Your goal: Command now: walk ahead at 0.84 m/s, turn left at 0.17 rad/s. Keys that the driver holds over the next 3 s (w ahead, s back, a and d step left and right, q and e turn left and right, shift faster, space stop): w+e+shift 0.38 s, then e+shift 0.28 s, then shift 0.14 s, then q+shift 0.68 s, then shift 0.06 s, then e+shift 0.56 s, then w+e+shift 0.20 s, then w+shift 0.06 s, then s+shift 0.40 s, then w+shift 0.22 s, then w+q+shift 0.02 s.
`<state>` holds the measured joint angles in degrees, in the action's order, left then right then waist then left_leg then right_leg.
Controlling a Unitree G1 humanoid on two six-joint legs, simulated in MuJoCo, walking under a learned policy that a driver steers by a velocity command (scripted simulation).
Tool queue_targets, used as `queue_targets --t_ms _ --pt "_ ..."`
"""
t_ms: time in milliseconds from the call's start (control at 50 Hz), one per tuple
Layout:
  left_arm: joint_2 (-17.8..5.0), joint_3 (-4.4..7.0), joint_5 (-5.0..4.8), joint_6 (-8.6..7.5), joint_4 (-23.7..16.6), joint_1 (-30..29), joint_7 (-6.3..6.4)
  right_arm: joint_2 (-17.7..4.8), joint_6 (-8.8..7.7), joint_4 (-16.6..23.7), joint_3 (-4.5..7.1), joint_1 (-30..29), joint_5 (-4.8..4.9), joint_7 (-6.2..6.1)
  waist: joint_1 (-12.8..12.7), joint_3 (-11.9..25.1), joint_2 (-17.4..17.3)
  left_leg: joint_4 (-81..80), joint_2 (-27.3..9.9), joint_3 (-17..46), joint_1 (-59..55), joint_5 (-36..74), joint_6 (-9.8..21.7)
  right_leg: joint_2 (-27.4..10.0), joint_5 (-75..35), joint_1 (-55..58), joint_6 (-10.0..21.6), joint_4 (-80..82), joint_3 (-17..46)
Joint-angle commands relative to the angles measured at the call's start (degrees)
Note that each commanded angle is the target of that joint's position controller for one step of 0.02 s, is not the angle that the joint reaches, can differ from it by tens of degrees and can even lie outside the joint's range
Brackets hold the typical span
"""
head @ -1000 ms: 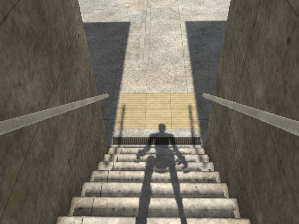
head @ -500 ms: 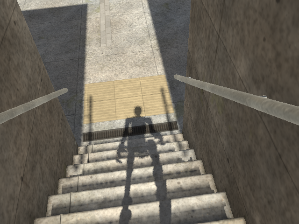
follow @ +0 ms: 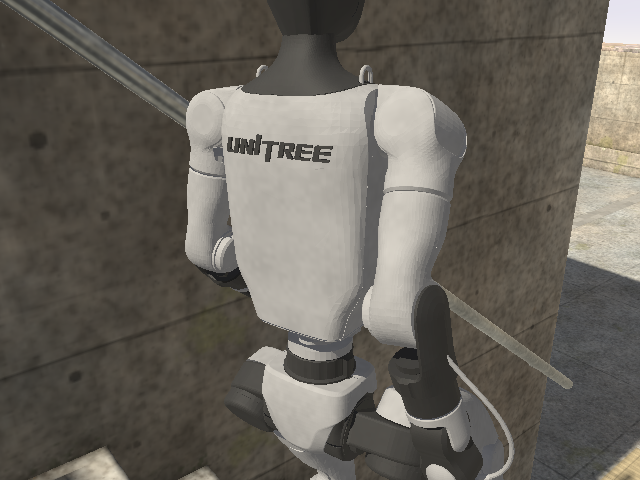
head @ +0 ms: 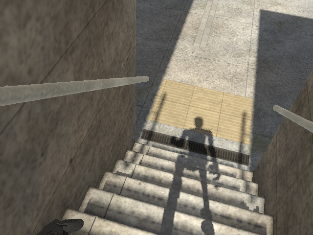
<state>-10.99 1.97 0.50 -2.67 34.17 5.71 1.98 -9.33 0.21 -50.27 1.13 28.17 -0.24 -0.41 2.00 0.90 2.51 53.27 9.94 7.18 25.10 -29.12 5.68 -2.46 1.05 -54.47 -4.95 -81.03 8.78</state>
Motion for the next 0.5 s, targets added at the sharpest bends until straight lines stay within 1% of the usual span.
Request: queue_targets --t_ms 20,40,60,80,100,120,140,160,180,200,220,240,260,280,300,320,340,360,380,400,420,440,460,480,500 --pt "-8.64 2.91 0.42 0.60 -2.51 2.30 -1.07 -9.76 -3.59 3.94 2.21 -1.99 1.85 -2.50 -3.36 -1.24 -4.84 -13.56 -13.58 18.07 0.74 6.29 7.33 -1.43 -24.87 3.58 1.40 21.76 1.34" --pt "-7.72 2.76 1.15 -0.06 -3.80 -1.24 -1.34 -7.98 -4.21 3.55 1.65 -2.04 2.38 -2.82 -1.70 -3.22 -6.55 -13.52 -11.93 15.03 4.81 3.00 7.15 -0.81 -33.27 11.37 2.03 31.15 0.60" --pt "-7.08 2.81 0.81 -0.17 -3.74 -3.26 -1.75 -7.72 -4.32 3.19 1.60 -2.26 1.84 -3.15 -0.60 -4.23 -7.84 -13.11 -11.55 12.40 6.78 3.12 6.72 0.28 -35.73 15.84 2.43 33.35 -0.75" --pt "-6.50 2.72 0.33 -0.26 -4.09 -4.02 -2.08 -7.90 -4.66 3.48 1.50 -3.24 0.67 -3.14 -0.02 -4.41 -8.38 -11.80 -10.61 9.82 9.49 2.17 6.50 2.03 -38.39 20.96 2.50 35.05 -2.32" --pt "-7.01 3.04 -0.26 -0.40 -3.18 -2.25 -2.68 -8.58 -4.83 3.56 1.76 -3.23 -0.27 -3.01 -0.33 -4.29 -9.57 -9.51 -10.89 9.19 10.64 1.82 6.28 3.15 -38.94 23.88 3.26 33.46 -1.32" --pt "-6.80 3.08 -0.64 -0.19 -2.87 -2.33 -3.04 -8.15 -4.88 3.63 1.91 -2.65 0.05 -3.12 0.23 -5.58 -8.28 -5.37 -11.02 8.46 9.01 6.85 4.78 4.03 -36.98 22.58 3.99 33.24 -1.11" --pt "-6.34 3.07 -0.24 0.09 -2.80 -1.83 -3.63 -8.08 -4.85 3.43 1.84 -1.29 -0.07 -2.88 0.85 -5.85 -8.23 -2.10 -11.60 8.22 4.85 13.41 3.88 4.88 -32.63 19.66 5.19 32.38 -0.75" --pt "-5.95 2.98 -0.68 0.17 -1.88 -0.64 -3.92 -8.07 -4.85 2.98 2.03 -0.35 0.59 -3.03 0.60 -6.34 -9.01 2.42 -12.26 8.86 0.28 21.23 2.98 5.48 -29.07 16.88 5.83 31.59 -0.13" --pt "-6.92 3.23 -0.24 -0.05 -1.05 1.82 -4.43 -8.53 -4.74 3.05 2.26 -1.20 0.69 -3.15 -0.20 -6.68 -7.96 7.52 -12.81 7.90 -2.42 26.53 2.02 5.89 -26.27 15.03 6.47 30.73 -2.31" --pt "-7.46 3.53 0.31 -0.09 -0.06 4.19 -4.81 -8.33 -4.72 3.36 2.22 -1.92 0.49 -3.04 -0.55 -6.46 -9.77 11.84 -13.81 7.36 -4.65 34.04 0.95 6.98 -21.16 14.27 6.88 28.00 -4.61" --pt "-9.05 4.33 0.11 0.56 1.89 11.56 -4.76 -10.02 -4.98 4.86 2.62 -9.17 0.30 -2.54 -4.92 -5.17 -13.02 18.40 -17.49 8.48 -2.18 45.22 0.85 7.03 -13.66 18.35 7.32 23.69 -8.10" --pt "-10.85 4.22 0.36 0.14 5.43 18.93 -4.55 -8.65 -4.31 8.39 2.21 -10.16 -0.11 -2.48 -6.31 -5.20 -2.92 25.42 -13.39 -1.13 0.81 66.44 -2.65 12.21 -4.57 31.18 7.73 38.74 -18.40" --pt "-8.84 4.34 0.27 -0.35 10.00 33.65 -4.52 -10.17 -4.22 7.29 2.56 -12.47 0.10 -2.64 -13.45 -2.25 -2.97 46.69 -13.77 -0.55 5.59 70.43 -4.23 5.66 -4.84 46.51 12.65 53.54 -13.11" --pt "-4.37 3.03 -1.57 0.11 15.74 49.29 -5.28 -9.45 -4.04 7.79 2.76 -20.79 -1.65 -2.06 -22.87 -2.56 10.31 83.41 -6.13 -7.13 23.58 22.29 -4.80 -0.65 -21.13 64.87 18.69 64.90 -4.73" --pt "-3.90 1.17 -1.02 0.00 17.07 48.71 -5.83 -2.76 -5.11 15.52 1.18 -21.80 -3.62 -2.21 -15.28 -4.29 23.14 95.22 -1.40 -6.62 53.00 -20.81 -6.83 -2.07 -44.63 78.23 21.81 39.89 6.12" --pt "-4.86 0.69 -1.51 0.24 13.33 39.44 -5.84 -1.41 -6.62 21.49 -0.12 -19.53 -2.64 -2.05 -7.27 0.67 18.80 82.38 -4.09 -2.49 56.27 -19.80 -6.92 -3.09 -57.96 78.90 24.55 38.29 14.12" --pt "-6.69 1.76 -1.31 0.91 12.16 36.28 -5.39 -3.07 -7.23 21.06 -0.31 -18.36 -0.31 -1.20 -5.74 7.17 -3.78 69.34 -8.74 0.68 52.11 -9.95 -5.79 -6.11 -28.52 75.04 26.77 41.84 21.05" --pt "-11.97 3.87 -2.63 1.14 10.21 29.30 -4.22 -2.13 -7.60 20.25 -0.16 -16.46 0.87 -1.19 -0.77 6.06 -13.74 59.99 -11.40 1.27 49.18 -6.22 -5.73 -5.99 -10.33 64.16 28.85 42.71 27.41" --pt "-13.79 3.78 -1.15 0.05 8.07 20.19 -3.56 -3.15 -7.57 21.35 0.75 -19.33 4.50 -1.36 3.96 3.51 -10.80 39.90 -14.93 6.53 46.86 7.26 -5.58 -10.33 4.82 51.12 27.81 46.71 37.15" --pt "-11.09 2.59 -2.02 -0.98 3.90 11.66 -0.65 -8.11 -6.82 22.95 1.20 -25.39 2.98 -2.14 5.05 -6.77 -14.60 18.77 -14.87 5.70 33.73 21.16 -8.88 -6.68 5.57 27.75 25.93 50.30 34.82" --pt "-10.65 2.92 -2.52 -0.77 5.35 12.21 0.87 -6.96 -6.95 22.51 1.58 -28.15 -0.03 -2.51 2.74 -4.72 -14.14 8.98 -12.48 1.77 16.52 29.67 -9.27 -0.60 -3.58 19.14 23.68 45.21 28.69" --pt "-10.87 2.83 -1.54 -0.84 7.55 14.62 1.11 -7.82 -7.33 18.49 2.05 -20.77 -1.49 -1.96 2.99 0.01 -9.39 12.65 -9.58 -1.15 1.98 40.60 -8.10 2.29 -14.56 14.50 22.11 39.44 24.12" --pt "-7.99 2.57 -4.00 -1.77 9.41 18.54 2.18 -10.82 -8.82 17.61 3.21 -19.44 -1.17 -0.87 1.40 1.05 -5.03 -0.40 -8.99 1.57 4.64 58.30 -6.16 7.33 -4.58 20.73 19.94 32.79 19.99" --pt "-4.29 1.59 -5.18 -1.74 11.72 19.82 3.54 -8.33 -8.32 18.73 2.25 -21.66 -2.35 -0.62 -0.76 -1.81 -6.82 -17.99 -6.45 -1.56 -4.93 70.38 -6.97 13.60 7.63 15.13 16.30 30.15 12.67" --pt "-4.41 1.74 -5.51 -0.96 13.73 24.66 3.54 -4.68 -6.63 20.12 2.14 -23.21 -1.74 -0.96 -3.66 -2.01 -7.89 -22.87 -2.42 -5.60 -11.98 69.24 -9.18 14.86 8.79 15.30 15.87 29.86 14.10"
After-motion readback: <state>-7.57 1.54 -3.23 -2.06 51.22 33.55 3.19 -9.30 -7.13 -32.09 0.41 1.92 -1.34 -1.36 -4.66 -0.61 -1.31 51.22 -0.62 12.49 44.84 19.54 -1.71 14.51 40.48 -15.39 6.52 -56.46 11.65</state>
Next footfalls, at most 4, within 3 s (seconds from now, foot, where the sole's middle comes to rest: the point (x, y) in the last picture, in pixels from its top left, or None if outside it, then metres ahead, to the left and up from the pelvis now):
0.28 right None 0.23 -0.14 -0.92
0.60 left None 0.58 -0.01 -1.12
1.00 right None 0.68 -0.33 -1.31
1.60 left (135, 221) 0.72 0.06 -1.15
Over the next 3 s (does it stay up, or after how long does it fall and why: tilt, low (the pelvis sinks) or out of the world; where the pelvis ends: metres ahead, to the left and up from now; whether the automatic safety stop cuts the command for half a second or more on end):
stays up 1.06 -0.14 -0.76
